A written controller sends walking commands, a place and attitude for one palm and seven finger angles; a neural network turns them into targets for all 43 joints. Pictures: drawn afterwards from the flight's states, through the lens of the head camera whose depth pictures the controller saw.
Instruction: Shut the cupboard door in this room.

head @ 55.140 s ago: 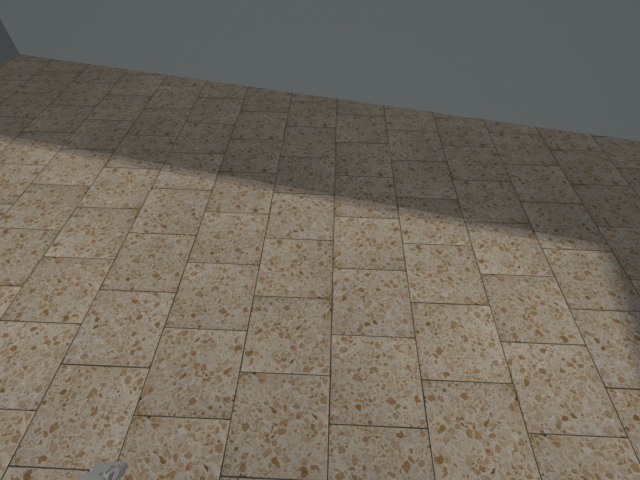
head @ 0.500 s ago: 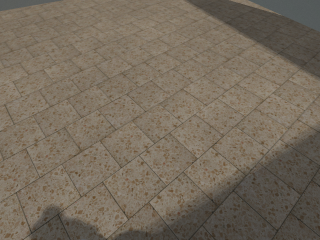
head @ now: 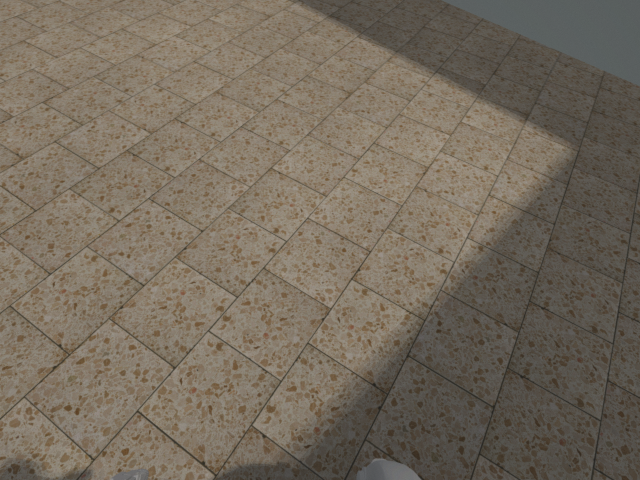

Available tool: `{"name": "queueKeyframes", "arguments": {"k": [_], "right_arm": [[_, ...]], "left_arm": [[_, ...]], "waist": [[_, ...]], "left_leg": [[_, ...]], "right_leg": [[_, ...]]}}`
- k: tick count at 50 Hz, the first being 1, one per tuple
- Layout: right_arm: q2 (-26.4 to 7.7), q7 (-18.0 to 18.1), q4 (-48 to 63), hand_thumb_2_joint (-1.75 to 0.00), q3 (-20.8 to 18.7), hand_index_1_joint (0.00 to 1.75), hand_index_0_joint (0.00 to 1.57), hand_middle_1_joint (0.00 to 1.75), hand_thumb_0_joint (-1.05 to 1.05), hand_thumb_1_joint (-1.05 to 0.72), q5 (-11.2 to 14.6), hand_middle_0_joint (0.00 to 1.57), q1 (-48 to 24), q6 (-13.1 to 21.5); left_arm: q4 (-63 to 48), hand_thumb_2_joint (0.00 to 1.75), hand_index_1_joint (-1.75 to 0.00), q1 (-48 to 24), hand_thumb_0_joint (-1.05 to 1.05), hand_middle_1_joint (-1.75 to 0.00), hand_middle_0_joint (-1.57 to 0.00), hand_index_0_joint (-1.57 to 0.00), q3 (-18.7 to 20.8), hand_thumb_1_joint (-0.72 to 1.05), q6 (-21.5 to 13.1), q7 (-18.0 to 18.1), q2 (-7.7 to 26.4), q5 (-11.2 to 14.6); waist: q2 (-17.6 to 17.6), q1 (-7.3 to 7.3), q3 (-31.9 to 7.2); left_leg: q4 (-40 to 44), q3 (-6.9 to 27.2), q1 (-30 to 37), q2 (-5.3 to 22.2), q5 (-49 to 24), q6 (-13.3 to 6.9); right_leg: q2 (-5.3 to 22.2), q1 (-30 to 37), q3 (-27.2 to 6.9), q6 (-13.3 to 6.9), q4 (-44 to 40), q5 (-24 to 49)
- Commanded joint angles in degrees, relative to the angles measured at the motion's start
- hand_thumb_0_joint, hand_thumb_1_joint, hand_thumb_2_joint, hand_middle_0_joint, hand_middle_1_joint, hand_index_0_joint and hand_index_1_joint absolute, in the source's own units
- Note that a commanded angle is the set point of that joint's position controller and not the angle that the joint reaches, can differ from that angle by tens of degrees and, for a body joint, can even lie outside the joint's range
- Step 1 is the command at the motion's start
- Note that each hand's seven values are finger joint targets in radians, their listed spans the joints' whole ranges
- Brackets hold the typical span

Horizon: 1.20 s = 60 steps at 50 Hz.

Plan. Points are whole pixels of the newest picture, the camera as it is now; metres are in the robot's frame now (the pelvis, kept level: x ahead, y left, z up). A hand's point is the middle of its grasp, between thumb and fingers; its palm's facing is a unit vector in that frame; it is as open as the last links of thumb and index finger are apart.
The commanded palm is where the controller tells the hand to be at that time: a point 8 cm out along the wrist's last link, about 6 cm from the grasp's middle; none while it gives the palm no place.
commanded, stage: turn to face it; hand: left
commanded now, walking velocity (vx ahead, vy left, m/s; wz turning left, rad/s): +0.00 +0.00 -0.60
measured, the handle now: out of the picture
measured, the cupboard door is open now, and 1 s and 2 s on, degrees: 54 54 54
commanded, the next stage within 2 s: none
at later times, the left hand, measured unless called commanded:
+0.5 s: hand (209, 440) +0.18 +0.17 -0.18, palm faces -0.29 -0.93 -0.21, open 7.3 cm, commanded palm none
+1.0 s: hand (269, 385) +0.26 +0.09 -0.16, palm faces -0.58 -0.77 -0.28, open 7.3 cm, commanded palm none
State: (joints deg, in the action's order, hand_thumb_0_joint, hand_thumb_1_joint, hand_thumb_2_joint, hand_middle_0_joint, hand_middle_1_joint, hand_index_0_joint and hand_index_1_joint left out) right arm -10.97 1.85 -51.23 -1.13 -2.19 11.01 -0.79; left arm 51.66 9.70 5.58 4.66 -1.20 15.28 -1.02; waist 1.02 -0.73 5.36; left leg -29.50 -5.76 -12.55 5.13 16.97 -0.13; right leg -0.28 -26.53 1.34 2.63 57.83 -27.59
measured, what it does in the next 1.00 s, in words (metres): steps on the spot, turning right: right foot, then left foot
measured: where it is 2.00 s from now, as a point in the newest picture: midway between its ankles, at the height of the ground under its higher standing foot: outside the picture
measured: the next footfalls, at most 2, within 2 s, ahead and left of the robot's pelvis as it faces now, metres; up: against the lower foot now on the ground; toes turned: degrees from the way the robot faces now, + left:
right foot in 0.18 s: +0.04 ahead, -0.14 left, +0.00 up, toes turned -12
left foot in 0.50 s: +0.14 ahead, +0.11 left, +0.00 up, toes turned -15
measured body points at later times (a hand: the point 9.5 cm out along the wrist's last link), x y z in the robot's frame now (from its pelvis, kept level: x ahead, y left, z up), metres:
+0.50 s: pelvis +0.04 +0.01 -0.01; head +0.10 +0.01 +0.43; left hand +0.20 +0.22 -0.16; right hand +0.05 -0.28 -0.14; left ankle +0.09 +0.12 -0.74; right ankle +0.00 -0.14 -0.74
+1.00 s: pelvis +0.05 -0.01 -0.01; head +0.08 -0.06 +0.44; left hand +0.29 +0.13 -0.14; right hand -0.07 -0.26 -0.16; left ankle +0.10 +0.11 -0.68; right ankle -0.03 -0.10 -0.74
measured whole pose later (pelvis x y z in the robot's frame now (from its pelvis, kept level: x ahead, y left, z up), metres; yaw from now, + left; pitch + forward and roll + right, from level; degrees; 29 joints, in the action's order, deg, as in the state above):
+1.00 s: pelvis +0.05 -0.01 -0.01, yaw -37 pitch +1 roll -1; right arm -15.8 1.2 -52.6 -3.4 -1.1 11.8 -4.2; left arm 49.0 8.5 3.2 2.4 -0.4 13.1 -1.1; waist -3.0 1.3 5.7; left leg -61.5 -3.6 -26.2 6.0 27.8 4.3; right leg -0.1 -15.8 0.9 -0.4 33.1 -18.1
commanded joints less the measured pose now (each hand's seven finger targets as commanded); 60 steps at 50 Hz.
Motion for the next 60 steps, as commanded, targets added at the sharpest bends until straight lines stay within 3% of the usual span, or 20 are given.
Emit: {"name": "queueKeyframes", "arguments": {"k": [1,7,8,9,10,15,23,24,25,26,31,38,42,44,45,47,50,56,59,60], "right_arm": [[-12.5,0.5,2.5,-0.9,-3.6,0.3,0.2,0.3,0.0,-0.9,0.2,0.2,3.8,0.9],[-14.2,-0.3,3.0,-0.9,-4.5,0.3,0.2,0.3,0.0,-0.9,0.6,0.2,1.8,0.3],[-13.2,-0.7,3.5,-0.9,-4.5,0.3,0.2,0.3,0.0,-0.9,1.1,0.2,1.4,0.3],[-8.7,-1.0,5.9,-0.9,-3.6,0.3,0.2,0.3,0.0,-0.9,1.6,0.2,0.2,0.2],[-9.1,-0.5,7.6,-0.9,-2.9,0.3,0.2,0.3,0.0,-0.9,1.6,0.2,-2.3,-0.6],[-8.3,-0.7,5.3,-0.9,-2.7,0.3,0.2,0.3,0.0,-0.9,1.4,0.2,-1.4,-0.9],[-7.8,-0.4,4.4,-0.9,-2.7,0.3,0.2,0.3,0.0,-0.9,1.9,0.2,5.0,0.4],[-10.9,-0.1,3.7,-0.9,-3.0,0.3,0.2,0.3,0.0,-0.9,1.5,0.2,7.7,1.1],[-17.1,0.1,4.0,-0.9,-4.1,0.3,0.2,0.3,0.0,-0.9,0.5,0.2,8.5,1.6],[-18.7,0.4,5.0,-0.9,-4.2,0.3,0.2,0.3,0.0,-0.9,0.3,0.2,9.1,1.2],[-12.6,0.8,5.5,-0.9,-2.7,0.3,0.2,0.3,0.0,-0.9,0.2,0.2,3.4,1.5],[-13.7,0.0,2.9,-0.9,-4.0,0.3,0.2,0.3,0.0,-0.9,0.3,0.2,6.4,0.7],[-14.5,-0.5,3.2,-0.9,-4.6,0.3,0.2,0.3,0.0,-0.9,0.9,0.2,3.5,0.3],[-7.4,-1.2,7.2,-0.9,-3.1,0.3,0.2,0.3,0.0,-0.9,1.5,0.2,-0.5,0.0],[-8.7,-0.7,8.3,-0.9,-2.7,0.3,0.2,0.3,0.0,-0.9,1.4,0.2,-3.3,-0.9],[-9.4,-0.1,7.0,-0.9,-3.1,0.3,0.2,0.3,0.0,-0.9,1.4,0.2,-2.6,-0.9],[-8.5,-0.9,4.8,-0.9,-3.0,0.3,0.2,0.3,0.0,-0.9,1.3,0.2,-0.4,-1.0],[-7.6,-0.8,6.0,-0.9,-2.8,0.3,0.2,0.3,0.0,-0.9,1.7,0.2,-1.1,-0.4],[-8.5,-0.2,4.1,-0.9,-2.8,0.3,0.2,0.3,0.0,-0.9,1.9,0.2,5.4,0.6],[-12.4,0.1,3.8,-0.9,-3.3,0.3,0.2,0.3,0.0,-0.9,1.3,0.2,6.8,1.3]], "left_arm": [[-6.3,0.9,-0.3,-3.3,0.0,-0.3,-0.2,-0.2,-0.2,0.9,-1.6,-1.0,1.4,0.0],[-6.2,0.9,-0.3,0.4,0.0,-0.3,-0.2,-0.2,0.0,0.9,-2.5,-0.9,3.5,-0.2],[-5.1,0.9,-0.3,4.8,0.0,-0.3,-0.2,-0.2,0.5,0.9,-3.1,-0.6,6.4,-0.4],[-4.2,0.9,-0.3,8.5,0.0,-0.3,-0.2,-0.2,1.8,0.9,-3.8,0.3,12.6,-1.0],[-3.5,0.9,-0.3,10.8,0.0,-0.3,-0.2,-0.2,1.8,0.9,-3.8,0.9,14.8,0.0],[-7.4,0.9,-0.3,-0.9,0.0,-0.3,-0.2,-0.2,0.9,0.9,-3.4,2.0,9.7,-0.5],[-6.9,0.9,-0.3,-2.8,0.0,-0.3,-0.2,-0.2,1.5,0.9,-2.6,1.2,9.7,-0.3],[-7.7,0.9,-0.3,-2.8,0.0,-0.3,-0.2,-0.2,1.0,0.9,-2.2,1.1,7.4,0.2],[-8.7,0.9,-0.3,0.1,0.0,-0.3,-0.2,-0.2,0.2,0.9,-1.8,0.6,3.4,0.8],[-9.5,0.9,-0.3,-1.2,0.0,-0.3,-0.2,-0.2,0.1,0.9,-2.2,0.3,4.5,0.3],[-6.8,0.9,-0.3,-2.0,0.0,-0.3,-0.2,-0.2,0.3,0.9,-1.4,-1.1,3.2,0.1],[-7.7,0.9,-0.3,-4.8,0.0,-0.3,-0.2,-0.2,-0.4,0.9,-1.6,-1.4,2.0,-0.1],[-5.7,0.9,-0.3,1.6,0.0,-0.3,-0.2,-0.2,0.2,0.9,-2.4,-0.9,4.1,-0.2],[-3.9,0.9,-0.3,7.8,0.0,-0.3,-0.2,-0.2,2.0,0.9,-3.5,0.4,14.0,-0.8],[-3.5,0.9,-0.3,10.0,0.0,-0.3,-0.2,-0.2,1.9,0.9,-3.3,1.0,15.3,0.0],[-4.7,0.9,-0.3,3.8,0.0,-0.3,-0.2,-0.2,1.6,0.9,-3.4,1.9,11.9,-0.1],[-6.5,0.9,-0.3,-0.8,0.0,-0.3,-0.2,-0.2,0.7,0.9,-3.5,1.8,9.1,-0.2],[-6.1,0.9,-0.3,0.1,0.0,-0.3,-0.2,-0.2,1.3,0.9,-3.1,1.4,10.6,-0.6],[-6.2,0.9,-0.3,-2.5,0.0,-0.3,-0.2,-0.2,1.3,0.9,-2.6,1.4,9.5,0.0],[-7.1,0.9,-0.3,-1.1,0.0,-0.3,-0.2,-0.2,0.7,0.9,-2.2,1.1,6.3,0.5]], "waist": [[-12.1,2.57,-6.3],[-11.1,-0.05,-7.1],[-4.9,-2.13,-9.2],[12.9,-3.8,-10.4],[13.3,-4.9,-9.5],[7.6,0.61,-9.0],[8.4,3.38,-8.8],[0.6,4.25,-10.4],[-18.3,3.52,-11.1],[-16.9,4.48,-10.2],[-11.4,1.44,-7.5],[-14.0,3.66,-7.5],[-10.4,-0.29,-8.8],[16.0,-3.92,-8.2],[11.8,-5.21,-7.1],[16.6,-1.83,-7.0],[8.4,1.01,-8.3],[8.7,0.24,-7.2],[6.3,3.69,-9.4],[-4.1,3.64,-10.8]], "left_leg": [[6.9,4.1,7.1,13.8,-33.3,-7.2],[-2.1,-0.3,3.9,13.6,-28.2,-3.0],[-10.3,-3.1,-1.1,11.0,-22.7,-0.2],[-23.5,-6.9,-16.3,2.3,6.0,3.5],[-33.3,0.3,-20.8,-0.9,21.1,4.2],[-33.1,5.2,-17.6,0.6,8.7,5.0],[-0.9,3.3,-0.7,-3.4,-2.4,4.1],[8.0,8.3,5.8,1.5,-4.7,2.4],[12.5,23.8,11.1,16.5,-10.3,-3.6],[13.2,28.4,6.5,23.9,-13.5,-9.5],[8.3,8.4,6.8,14.6,-32.7,-7.2],[6.2,2.0,7.6,15.7,-28.4,-6.6],[-3.2,-2.3,0.8,13.8,-20.0,-1.7],[-25.2,-6.2,-22.2,0.7,19.5,4.6],[-33.5,2.3,-23.2,0.5,20.4,4.2],[-38.7,6.9,-27.7,1.3,13.9,4.5],[-33.5,4.8,-19.1,0.6,6.3,5.4],[-15.6,3.3,-11.8,-2.9,6.7,4.8],[3.1,3.3,1.4,-3.3,-4.9,4.1],[10.2,12.2,8.4,5.3,-8.5,1.3]], "right_leg": [[1.2,1.4,2.6,-0.1,-8.1,2.7],[0.1,13.9,5.0,-2.2,-27.6,14.3],[3.1,22.3,0.9,-3.9,-33.1,23.6],[17.6,32.1,-18.1,-9.5,-36.7,42.1],[24.1,28.0,-24.1,-15.6,-36.8,52.4],[14.4,18.3,-14.4,-13.4,-35.5,39.0],[9.7,9.4,-17.8,-8.8,-30.2,29.6],[5.2,4.6,-14.5,-5.8,-24.7,22.6],[-3.2,-5.2,-6.1,-1.8,-11.8,1.2],[-2.0,-5.2,-3.3,-1.2,0.9,-9.6],[2.2,-5.1,-1.3,0.8,8.0,-0.3],[0.9,3.1,4.1,-0.4,-11.7,1.2],[0.5,17.4,4.7,-2.6,-31.1,16.0],[21.5,29.3,-23.0,-12.0,-38.7,40.0],[23.8,24.0,-24.7,-15.9,-38.7,42.5],[18.7,24.8,-22.2,-15.0,-38.2,38.5],[13.1,18.5,-13.8,-12.6,-36.2,37.6],[12.2,15.0,-19.3,-13.0,-35.2,33.9],[8.7,9.8,-18.7,-8.3,-28.9,31.9],[2.4,2.8,-14.0,-4.7,-22.1,20.9]]}}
